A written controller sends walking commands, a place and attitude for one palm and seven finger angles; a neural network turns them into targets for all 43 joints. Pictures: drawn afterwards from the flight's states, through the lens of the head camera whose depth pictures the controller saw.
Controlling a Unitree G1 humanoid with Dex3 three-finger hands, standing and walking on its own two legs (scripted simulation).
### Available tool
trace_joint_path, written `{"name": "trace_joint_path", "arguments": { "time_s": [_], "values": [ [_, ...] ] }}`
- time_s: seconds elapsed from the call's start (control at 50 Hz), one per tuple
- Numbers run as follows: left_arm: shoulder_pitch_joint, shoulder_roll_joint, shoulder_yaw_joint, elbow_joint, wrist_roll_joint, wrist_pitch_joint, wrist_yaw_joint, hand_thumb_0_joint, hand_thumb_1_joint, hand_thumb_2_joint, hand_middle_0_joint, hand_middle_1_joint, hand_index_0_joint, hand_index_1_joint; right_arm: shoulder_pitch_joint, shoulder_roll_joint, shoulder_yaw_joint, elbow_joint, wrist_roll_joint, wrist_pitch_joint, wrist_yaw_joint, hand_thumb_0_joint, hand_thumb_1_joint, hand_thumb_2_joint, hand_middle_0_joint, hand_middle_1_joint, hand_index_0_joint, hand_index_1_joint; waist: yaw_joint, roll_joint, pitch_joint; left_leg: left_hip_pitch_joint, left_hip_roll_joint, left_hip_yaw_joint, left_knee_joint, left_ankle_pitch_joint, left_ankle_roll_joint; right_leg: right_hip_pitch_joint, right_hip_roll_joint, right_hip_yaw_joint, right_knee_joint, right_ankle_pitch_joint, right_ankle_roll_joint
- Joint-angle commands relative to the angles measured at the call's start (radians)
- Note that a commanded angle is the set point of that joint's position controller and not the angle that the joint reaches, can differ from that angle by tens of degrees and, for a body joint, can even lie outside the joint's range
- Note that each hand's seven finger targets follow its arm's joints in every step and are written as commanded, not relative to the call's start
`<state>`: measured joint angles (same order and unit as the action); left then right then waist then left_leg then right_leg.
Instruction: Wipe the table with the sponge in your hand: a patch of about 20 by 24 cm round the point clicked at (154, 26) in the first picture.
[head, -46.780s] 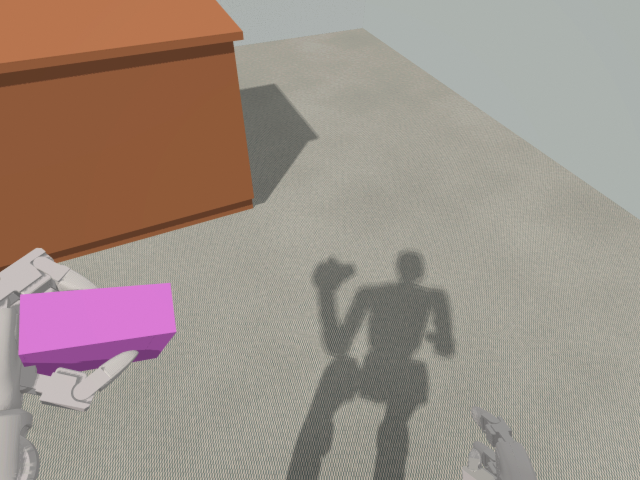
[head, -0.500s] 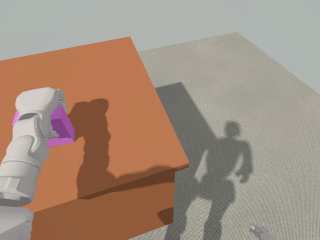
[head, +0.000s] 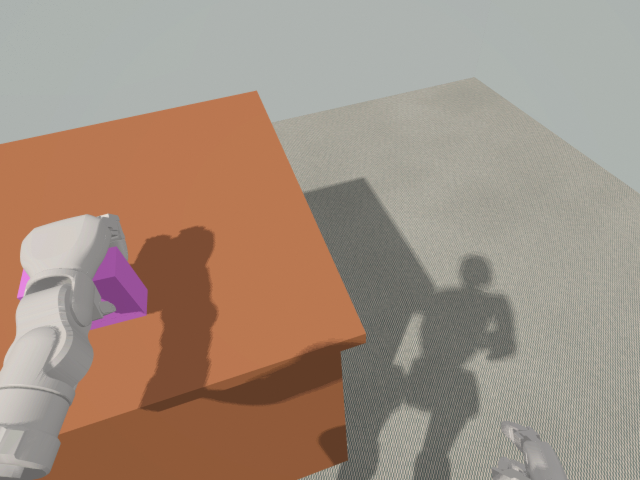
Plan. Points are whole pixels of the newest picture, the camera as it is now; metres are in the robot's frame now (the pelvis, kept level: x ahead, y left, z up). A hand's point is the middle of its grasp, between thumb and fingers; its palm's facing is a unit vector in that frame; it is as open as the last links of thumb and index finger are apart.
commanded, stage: wipe back along the first lane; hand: left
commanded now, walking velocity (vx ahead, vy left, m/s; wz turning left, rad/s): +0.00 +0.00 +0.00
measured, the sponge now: (96, 299) +0.31 +0.34 +0.06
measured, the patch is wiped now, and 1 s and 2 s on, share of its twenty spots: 1.00 1.00 1.00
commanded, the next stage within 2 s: lift the sponge slowly off the table in 0.66 s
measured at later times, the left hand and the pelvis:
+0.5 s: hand (83, 307) +0.27 +0.31 +0.11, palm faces +0.06 -0.05 -1.00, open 9.1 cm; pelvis +0.00 +0.00 +0.00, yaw +0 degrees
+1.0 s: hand (78, 331) +0.23 +0.30 +0.11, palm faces +0.05 -0.06 -1.00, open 9.1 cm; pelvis -0.01 +0.00 +0.00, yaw -1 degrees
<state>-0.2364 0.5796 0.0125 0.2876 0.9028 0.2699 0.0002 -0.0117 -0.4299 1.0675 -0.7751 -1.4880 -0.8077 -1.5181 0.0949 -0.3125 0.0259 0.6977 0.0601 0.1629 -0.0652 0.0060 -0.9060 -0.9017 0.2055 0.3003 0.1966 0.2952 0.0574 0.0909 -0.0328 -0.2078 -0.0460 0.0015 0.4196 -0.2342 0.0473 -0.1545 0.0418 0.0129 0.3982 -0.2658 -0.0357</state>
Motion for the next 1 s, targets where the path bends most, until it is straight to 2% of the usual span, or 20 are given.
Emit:
{"name": "trace_joint_path", "arguments": {
  "time_s": [0.0, 0.08, 0.18, 0.22, 0.38, 0.4, 0.42, 0.5, 0.56, 0.6, 0.64, 0.7, 0.72, 0.74, 0.8, 0.82, 0.88, 0.9, 0.94, 0.98],
  "values": [
    [-0.040, 0.200, 0.075, -0.143, -0.029, 0.027, -0.032, 0.000, 0.100, 1.300, -1.200, -1.600, -1.200, -1.600, -0.160, -0.120, -0.040, -0.153, -0.010, -0.048, -0.012, 0.000, -0.900, -0.900, 0.200, 0.300, 0.200, 0.300, 0.031, -0.109, -0.191, 0.045, 0.000, -0.018, -0.012, 0.340, -0.002, 0.135, -0.005, 0.033, 0.002, 0.400, -0.024],
    [0.032, 0.178, 0.068, -0.189, -0.035, 0.042, -0.037, 0.000, 0.100, 1.300, -1.200, -1.600, -1.200, -1.600, -0.172, -0.111, -0.035, -0.158, -0.008, -0.055, -0.009, 0.000, -0.900, -0.900, 0.200, 0.300, 0.200, 0.300, 0.028, -0.129, -0.164, 0.043, -0.002, -0.014, 0.003, 0.358, -0.001, 0.130, -0.005, 0.033, 0.013, 0.450, -0.017],
    [0.156, 0.170, 0.087, -0.300, -0.050, 0.066, -0.037, 0.000, 0.100, 1.300, -1.200, -1.600, -1.200, -1.600, -0.192, -0.103, -0.031, -0.176, -0.008, -0.060, -0.001, 0.000, -0.900, -0.900, 0.200, 0.300, 0.200, 0.300, 0.039, -0.109, -0.171, 0.054, -0.003, -0.014, 0.020, 0.413, -0.004, 0.148, -0.007, 0.041, 0.034, 0.520, -0.014],
    [0.174, 0.133, 0.061, -0.346, -0.055, 0.084, -0.036, 0.000, 0.100, 1.300, -1.200, -1.600, -1.200, -1.600, -0.198, -0.098, -0.029, -0.181, -0.008, -0.059, 0.003, 0.000, -0.900, -0.900, 0.200, 0.300, 0.200, 0.300, 0.033, -0.095, -0.158, 0.059, 0.002, -0.017, 0.014, 0.420, -0.005, 0.135, -0.006, 0.037, 0.033, 0.501, -0.013],
    [0.172, 0.169, 0.076, -0.398, -0.045, 0.145, -0.034, 0.000, 0.100, 1.300, -1.200, -1.600, -1.200, -1.600, -0.225, -0.103, -0.021, -0.180, -0.012, -0.055, -0.008, 0.000, -0.900, -0.900, 0.200, 0.300, 0.200, 0.300, 0.036, -0.118, -0.123, 0.053, 0.002, -0.019, -0.003, 0.341, -0.005, 0.114, -0.003, 0.043, 0.015, 0.400, -0.014],
    [0.183, 0.184, 0.088, -0.418, -0.047, 0.150, -0.035, 0.000, 0.100, 1.300, -1.200, -1.600, -1.200, -1.600, -0.231, -0.106, -0.020, -0.185, -0.012, -0.053, -0.009, 0.000, -0.900, -0.900, 0.200, 0.300, 0.200, 0.300, 0.043, -0.091, -0.137, 0.054, 0.002, -0.021, -0.007, 0.332, -0.008, 0.122, -0.003, 0.052, 0.017, 0.382, -0.019],
    [0.179, 0.151, 0.057, -0.413, -0.045, 0.152, -0.036, 0.000, 0.100, 1.300, -1.200, -1.600, -1.200, -1.600, -0.232, -0.097, -0.015, -0.182, -0.011, -0.055, -0.010, 0.000, -0.900, -0.900, 0.200, 0.300, 0.200, 0.300, 0.035, -0.109, -0.123, 0.053, 0.002, -0.019, -0.010, 0.326, -0.006, 0.115, -0.004, 0.041, 0.015, 0.375, -0.015],
    [0.267, 0.152, 0.077, -0.462, -0.053, 0.142, -0.036, 0.000, 0.100, 1.300, -1.200, -1.600, -1.200, -1.600, -0.239, -0.097, -0.016, -0.189, -0.015, -0.059, -0.008, 0.000, -0.900, -0.900, 0.200, 0.300, 0.200, 0.300, 0.053, -0.085, -0.157, 0.067, 0.002, -0.025, -0.008, 0.341, -0.009, 0.136, -0.002, 0.055, 0.020, 0.383, -0.019],
    [0.301, 0.115, 0.053, -0.490, -0.060, 0.141, -0.032, 0.000, 0.100, 1.300, -1.200, -1.600, -1.200, -1.600, -0.244, -0.089, -0.014, -0.191, -0.014, -0.063, -0.004, 0.000, -0.900, -0.900, 0.200, 0.300, 0.200, 0.300, 0.048, -0.099, -0.137, 0.062, 0.006, -0.024, -0.012, 0.324, -0.009, 0.125, -0.001, 0.044, 0.016, 0.366, -0.013],
    [0.321, 0.151, 0.092, -0.505, -0.059, 0.146, -0.024, 0.000, 0.100, 1.300, -1.200, -1.600, -1.200, -1.600, -0.248, -0.096, -0.015, -0.192, -0.017, -0.061, -0.004, 0.000, -0.900, -0.900, 0.200, 0.300, 0.200, 0.300, 0.058, -0.089, -0.134, 0.057, 0.006, -0.028, -0.016, 0.318, -0.012, 0.129, 0.000, 0.060, 0.016, 0.354, -0.019],
    [0.362, 0.106, 0.064, -0.528, -0.072, 0.152, -0.023, 0.000, 0.100, 1.300, -1.200, -1.600, -1.200, -1.600, -0.256, -0.084, -0.012, -0.198, -0.012, -0.065, 0.000, 0.000, -0.900, -0.900, 0.200, 0.300, 0.200, 0.300, 0.058, -0.096, -0.101, 0.053, 0.008, -0.028, -0.025, 0.297, -0.010, 0.118, 0.001, 0.043, 0.011, 0.325, -0.014],
    [0.367, 0.135, 0.087, -0.557, -0.067, 0.162, -0.018, 0.000, 0.100, 1.300, -1.200, -1.600, -1.200, -1.600, -0.263, -0.091, -0.013, -0.198, -0.015, -0.063, 0.001, 0.000, -0.900, -0.900, 0.200, 0.300, 0.200, 0.300, 0.062, -0.087, -0.105, 0.051, 0.010, -0.033, -0.029, 0.290, -0.013, 0.119, 0.002, 0.057, 0.010, 0.305, -0.020],
    [0.357, 0.102, 0.054, -0.555, -0.069, 0.169, -0.018, 0.000, 0.100, 1.300, -1.200, -1.600, -1.200, -1.600, -0.268, -0.082, -0.009, -0.198, -0.013, -0.063, -0.001, 0.000, -0.900, -0.900, 0.200, 0.300, 0.200, 0.300, 0.055, -0.090, -0.072, 0.045, 0.012, -0.028, -0.037, 0.261, -0.011, 0.102, 0.000, 0.044, 0.001, 0.273, -0.015],
    [0.335, 0.125, 0.072, -0.538, -0.067, 0.174, -0.015, 0.000, 0.100, 1.300, -1.200, -1.600, -1.200, -1.600, -0.262, -0.087, -0.009, -0.190, -0.013, -0.063, -0.003, 0.000, -0.900, -0.900, 0.200, 0.300, 0.200, 0.300, 0.052, -0.109, -0.061, 0.041, 0.013, -0.029, -0.040, 0.242, -0.011, 0.093, 0.004, 0.046, -0.006, 0.250, -0.015],
    [0.238, 0.182, 0.094, -0.550, -0.044, 0.187, -0.010, 0.000, 0.100, 1.300, -1.200, -1.600, -1.200, -1.600, -0.273, -0.098, -0.010, -0.186, -0.019, -0.058, -0.016, 0.000, -0.900, -0.900, 0.200, 0.300, 0.200, 0.300, 0.053, -0.081, -0.079, 0.051, 0.010, -0.030, -0.050, 0.211, -0.009, 0.089, 0.003, 0.062, -0.021, 0.194, -0.020],
    [0.215, 0.166, 0.074, -0.531, -0.036, 0.189, -0.010, 0.000, 0.100, 1.300, -1.200, -1.600, -1.200, -1.600, -0.273, -0.091, -0.007, -0.184, -0.018, -0.061, -0.018, 0.000, -0.900, -0.900, 0.200, 0.300, 0.200, 0.300, 0.047, -0.096, -0.066, 0.044, 0.009, -0.028, -0.052, 0.201, -0.007, 0.083, 0.002, 0.052, -0.023, 0.181, -0.019],
    [0.186, 0.159, 0.060, -0.553, -0.029, 0.185, -0.015, 0.000, 0.100, 1.300, -1.200, -1.600, -1.200, -1.600, -0.280, -0.089, -0.008, -0.182, -0.020, -0.064, -0.024, 0.000, -0.900, -0.900, 0.200, 0.300, 0.200, 0.300, 0.052, -0.075, -0.097, 0.072, 0.006, -0.028, -0.053, 0.219, -0.003, 0.095, 0.002, 0.051, -0.028, 0.195, -0.020],
    [0.164, 0.192, 0.082, -0.577, -0.024, 0.186, -0.015, 0.000, 0.100, 1.300, -1.200, -1.600, -1.200, -1.600, -0.282, -0.093, -0.008, -0.184, -0.021, -0.061, -0.025, 0.000, -0.900, -0.900, 0.200, 0.300, 0.200, 0.300, 0.053, -0.045, -0.114, 0.078, 0.008, -0.033, -0.059, 0.214, -0.006, 0.101, 0.004, 0.061, -0.028, 0.176, -0.026],
    [0.155, 0.153, 0.054, -0.585, -0.022, 0.176, -0.017, 0.000, 0.100, 1.300, -1.200, -1.600, -1.200, -1.600, -0.283, -0.081, -0.007, -0.182, -0.023, -0.067, -0.026, 0.000, -0.900, -0.900, 0.200, 0.300, 0.200, 0.300, 0.053, -0.055, -0.129, 0.088, 0.007, -0.036, -0.062, 0.233, -0.003, 0.112, 0.006, 0.043, -0.027, 0.190, -0.026],
    [0.171, 0.169, 0.072, -0.604, -0.029, 0.168, -0.019, 0.000, 0.100, 1.300, -1.200, -1.600, -1.200, -1.600, -0.285, -0.082, -0.009, -0.186, -0.025, -0.068, -0.027, 0.000, -0.900, -0.900, 0.200, 0.300, 0.200, 0.300, 0.060, -0.049, -0.146, 0.102, 0.004, -0.036, -0.056, 0.262, -0.002, 0.128, 0.005, 0.045, -0.025, 0.231, -0.026]
  ]
}}
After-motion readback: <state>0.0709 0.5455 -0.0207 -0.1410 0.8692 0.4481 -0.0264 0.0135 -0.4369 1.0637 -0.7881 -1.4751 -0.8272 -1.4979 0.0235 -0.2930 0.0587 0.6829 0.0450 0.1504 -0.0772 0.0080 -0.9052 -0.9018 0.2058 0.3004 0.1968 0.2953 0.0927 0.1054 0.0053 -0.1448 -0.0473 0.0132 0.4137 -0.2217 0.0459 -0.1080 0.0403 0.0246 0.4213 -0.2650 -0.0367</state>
